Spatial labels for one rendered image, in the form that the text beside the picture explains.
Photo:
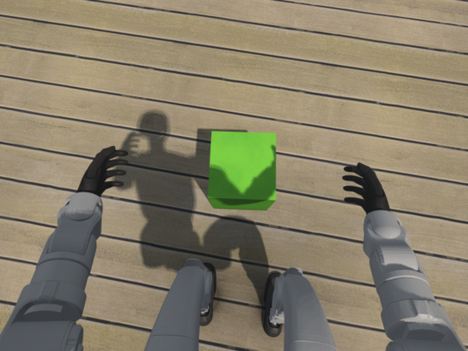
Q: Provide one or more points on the right robot forearm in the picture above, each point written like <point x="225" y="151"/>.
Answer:
<point x="409" y="309"/>

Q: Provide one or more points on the carton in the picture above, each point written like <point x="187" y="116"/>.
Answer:
<point x="242" y="172"/>

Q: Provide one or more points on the robot right thigh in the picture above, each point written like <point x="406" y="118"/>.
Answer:
<point x="305" y="325"/>

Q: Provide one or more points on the robot left upper arm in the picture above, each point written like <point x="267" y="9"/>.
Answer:
<point x="43" y="336"/>

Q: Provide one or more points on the robot left thigh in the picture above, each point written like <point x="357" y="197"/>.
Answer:
<point x="177" y="326"/>

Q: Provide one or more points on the robot left hand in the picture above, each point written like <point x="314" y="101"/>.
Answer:
<point x="93" y="180"/>

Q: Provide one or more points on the left robot forearm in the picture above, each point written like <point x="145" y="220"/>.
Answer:
<point x="56" y="291"/>

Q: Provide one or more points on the robot right hand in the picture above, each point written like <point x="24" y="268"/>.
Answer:
<point x="374" y="197"/>

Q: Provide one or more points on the robot thigh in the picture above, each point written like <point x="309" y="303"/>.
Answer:
<point x="177" y="326"/>
<point x="305" y="325"/>

